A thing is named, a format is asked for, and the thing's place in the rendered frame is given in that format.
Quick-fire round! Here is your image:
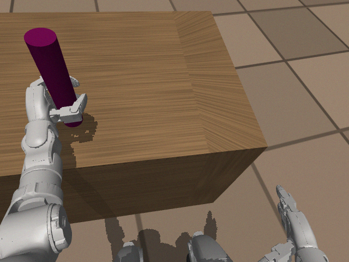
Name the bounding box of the right robot hand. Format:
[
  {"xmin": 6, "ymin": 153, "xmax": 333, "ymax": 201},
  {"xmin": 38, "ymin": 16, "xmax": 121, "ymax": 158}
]
[{"xmin": 258, "ymin": 185, "xmax": 318, "ymax": 262}]

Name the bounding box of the can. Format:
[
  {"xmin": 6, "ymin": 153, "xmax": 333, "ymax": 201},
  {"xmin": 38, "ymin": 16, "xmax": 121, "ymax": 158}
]
[{"xmin": 24, "ymin": 28, "xmax": 83, "ymax": 127}]

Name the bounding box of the right robot arm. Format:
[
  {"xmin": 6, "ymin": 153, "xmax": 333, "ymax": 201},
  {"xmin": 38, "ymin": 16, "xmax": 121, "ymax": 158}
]
[{"xmin": 294, "ymin": 247, "xmax": 329, "ymax": 262}]

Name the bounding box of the left robot arm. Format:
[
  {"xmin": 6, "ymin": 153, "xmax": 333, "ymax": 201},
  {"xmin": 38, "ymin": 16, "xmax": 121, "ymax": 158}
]
[{"xmin": 0, "ymin": 120, "xmax": 72, "ymax": 262}]

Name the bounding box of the left robot hand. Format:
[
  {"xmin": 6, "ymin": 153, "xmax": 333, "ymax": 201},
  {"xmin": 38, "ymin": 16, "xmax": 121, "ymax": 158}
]
[{"xmin": 26, "ymin": 76, "xmax": 87, "ymax": 126}]

